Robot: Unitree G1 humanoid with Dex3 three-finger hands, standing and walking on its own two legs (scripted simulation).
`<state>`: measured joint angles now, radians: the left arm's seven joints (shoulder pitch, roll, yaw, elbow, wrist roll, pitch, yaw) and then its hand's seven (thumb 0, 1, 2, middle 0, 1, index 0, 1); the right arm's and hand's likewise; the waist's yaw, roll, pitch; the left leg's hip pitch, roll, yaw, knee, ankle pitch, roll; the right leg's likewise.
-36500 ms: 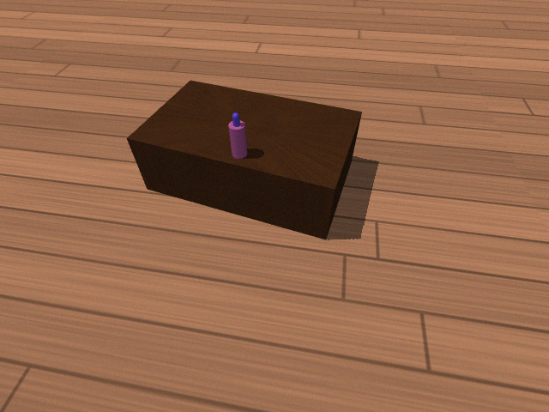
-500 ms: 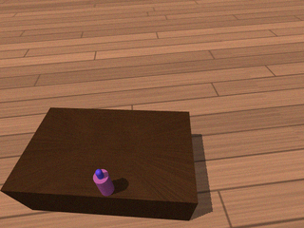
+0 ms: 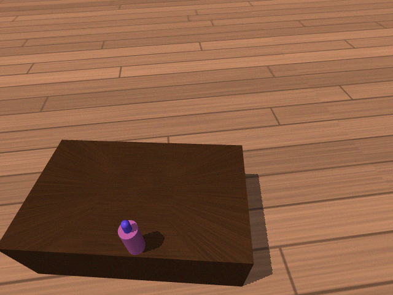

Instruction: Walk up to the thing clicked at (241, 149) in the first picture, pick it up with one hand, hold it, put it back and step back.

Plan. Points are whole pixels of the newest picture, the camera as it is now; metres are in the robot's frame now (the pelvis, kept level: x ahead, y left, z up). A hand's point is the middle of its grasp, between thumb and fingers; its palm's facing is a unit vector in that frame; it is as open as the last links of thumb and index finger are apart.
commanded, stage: stand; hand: left
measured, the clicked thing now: (130, 235) +0.40 +0.25 -0.35
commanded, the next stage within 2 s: step back in 0.40 s
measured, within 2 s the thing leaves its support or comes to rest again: neither
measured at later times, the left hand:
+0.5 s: hand out of the picture +0.07 +0.26 -0.16, palm faces +0.02 -0.93 -0.36, open 7.4 cm
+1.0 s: hand out of the picture +0.01 +0.33 -0.18, palm faces -0.10 -0.93 -0.36, open 7.4 cm
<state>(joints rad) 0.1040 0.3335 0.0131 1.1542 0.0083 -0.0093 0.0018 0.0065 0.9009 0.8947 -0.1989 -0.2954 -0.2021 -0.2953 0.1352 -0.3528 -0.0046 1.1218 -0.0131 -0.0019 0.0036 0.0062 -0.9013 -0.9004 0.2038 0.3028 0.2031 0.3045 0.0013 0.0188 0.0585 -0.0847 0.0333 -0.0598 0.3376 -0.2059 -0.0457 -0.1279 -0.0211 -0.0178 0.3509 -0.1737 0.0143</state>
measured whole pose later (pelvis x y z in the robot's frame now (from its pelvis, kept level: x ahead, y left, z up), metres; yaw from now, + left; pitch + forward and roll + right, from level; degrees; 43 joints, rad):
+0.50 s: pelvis -0.01 +0.01 -0.01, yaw +0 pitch -2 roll +0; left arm 0.09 0.35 0.04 1.08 -0.01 0.00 0.00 0.01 0.90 0.89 -0.20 -0.30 -0.20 -0.30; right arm 0.10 -0.38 -0.03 1.07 0.01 0.02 0.01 0.01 -0.90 -0.90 0.20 0.30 0.20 0.30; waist -0.01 0.03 0.11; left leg -0.21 0.02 -0.06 0.52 -0.24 -0.01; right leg -0.20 -0.02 -0.02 0.43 -0.19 0.01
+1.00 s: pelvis -0.10 +0.07 -0.02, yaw -4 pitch -1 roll -1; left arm 0.13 0.39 0.07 0.89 0.01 0.07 0.02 0.01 0.90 0.89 -0.20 -0.30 -0.20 -0.29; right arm 0.14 -0.34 -0.05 0.86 -0.02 0.02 -0.01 0.01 -0.90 -0.90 0.21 0.30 0.21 0.30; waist -0.02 -0.04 0.21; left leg -0.32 -0.01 0.07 0.60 -0.25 0.07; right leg -0.36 0.08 0.13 1.01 -0.52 0.02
